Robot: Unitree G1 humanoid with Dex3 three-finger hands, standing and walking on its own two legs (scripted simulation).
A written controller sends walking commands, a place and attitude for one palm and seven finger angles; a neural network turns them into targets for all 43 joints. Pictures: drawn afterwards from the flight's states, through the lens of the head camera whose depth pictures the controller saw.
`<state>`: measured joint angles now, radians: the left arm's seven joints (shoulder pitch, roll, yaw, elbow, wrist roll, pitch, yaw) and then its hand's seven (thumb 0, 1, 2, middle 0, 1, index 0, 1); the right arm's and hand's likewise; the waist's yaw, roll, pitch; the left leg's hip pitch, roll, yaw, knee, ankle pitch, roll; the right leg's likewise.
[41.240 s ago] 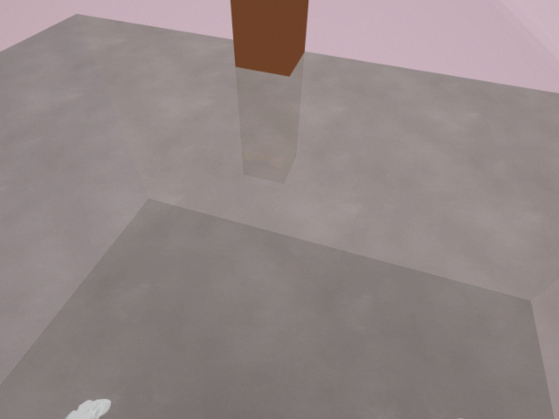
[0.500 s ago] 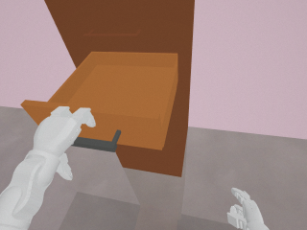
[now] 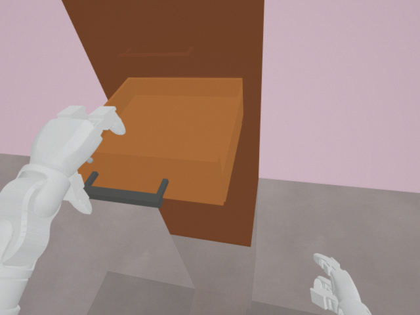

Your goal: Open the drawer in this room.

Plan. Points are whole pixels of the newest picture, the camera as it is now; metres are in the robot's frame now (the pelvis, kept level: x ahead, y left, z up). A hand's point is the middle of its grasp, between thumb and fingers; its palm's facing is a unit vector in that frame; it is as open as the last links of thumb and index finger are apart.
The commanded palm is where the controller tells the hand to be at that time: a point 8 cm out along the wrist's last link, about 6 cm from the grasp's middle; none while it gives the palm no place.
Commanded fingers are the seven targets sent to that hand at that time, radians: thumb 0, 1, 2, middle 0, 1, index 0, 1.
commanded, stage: lift the hand off the handle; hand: left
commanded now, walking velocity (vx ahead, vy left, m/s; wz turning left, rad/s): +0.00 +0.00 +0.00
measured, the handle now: (123, 187) +0.31 +0.23 +0.09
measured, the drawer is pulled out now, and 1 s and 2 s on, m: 0.29 0.29 0.29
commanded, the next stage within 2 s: draw the hand back to the body in 0.32 s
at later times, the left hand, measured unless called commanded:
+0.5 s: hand (87, 149) +0.29 +0.23 +0.22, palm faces +0.12 +0.00 -0.99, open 13.8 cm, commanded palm +0.24 +0.25 +0.29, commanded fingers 0.00 -0.50 0.30 -0.30 -1.20 -0.30 -1.20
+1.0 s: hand (61, 171) +0.24 +0.25 +0.22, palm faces +0.16 +0.01 -0.99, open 13.8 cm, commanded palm +0.19 +0.26 +0.29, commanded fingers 0.00 -0.50 0.30 -0.30 -1.20 -0.30 -1.20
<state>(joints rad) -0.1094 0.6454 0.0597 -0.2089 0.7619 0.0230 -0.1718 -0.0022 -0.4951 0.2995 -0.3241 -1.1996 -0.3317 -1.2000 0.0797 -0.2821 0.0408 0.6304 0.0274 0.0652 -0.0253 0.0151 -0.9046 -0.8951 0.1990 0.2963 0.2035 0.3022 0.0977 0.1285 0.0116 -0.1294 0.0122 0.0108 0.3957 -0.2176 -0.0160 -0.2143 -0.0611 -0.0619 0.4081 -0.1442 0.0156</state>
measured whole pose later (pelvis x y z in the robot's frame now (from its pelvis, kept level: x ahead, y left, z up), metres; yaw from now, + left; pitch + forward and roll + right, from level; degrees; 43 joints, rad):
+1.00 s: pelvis +0.00 +0.00 +0.00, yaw +1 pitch -3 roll +0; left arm 0.07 0.76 0.23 -0.44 0.62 0.01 -0.25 0.00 -0.50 0.30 -0.32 -1.20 -0.33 -1.20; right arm 0.08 -0.29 0.05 0.59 0.03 0.03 -0.02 0.02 -0.90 -0.90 0.20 0.30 0.20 0.30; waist 0.11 0.13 0.01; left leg -0.17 0.02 0.00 0.46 -0.25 -0.02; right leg -0.24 -0.06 -0.07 0.45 -0.17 0.02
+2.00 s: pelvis +0.02 +0.00 +0.00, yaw -1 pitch -6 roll -1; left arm 0.24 0.35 0.46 -0.62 -0.07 -0.18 0.12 0.01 0.81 0.87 -0.22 -0.34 -0.22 -0.34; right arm 0.15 -0.19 0.03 0.67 -0.01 -0.15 -0.08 0.02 -0.90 -0.89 0.20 0.30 0.21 0.30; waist 0.09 0.07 0.04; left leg -0.05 0.04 0.02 0.43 -0.27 -0.02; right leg -0.11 -0.03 -0.06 0.39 -0.17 0.01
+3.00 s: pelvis -0.09 +0.01 -0.03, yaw +0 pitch -1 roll -1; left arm 0.27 0.50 0.66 -0.72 -0.02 -0.34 0.17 0.01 0.88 0.90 -0.21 -0.30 -0.22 -0.30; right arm 0.23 -0.20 -0.01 0.60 0.01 -0.13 -0.07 0.02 -0.90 -0.89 0.20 0.30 0.21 0.30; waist -0.01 0.00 0.04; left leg -0.47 0.01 0.00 0.70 -0.24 0.00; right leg -0.46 -0.02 -0.02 0.66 -0.19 0.01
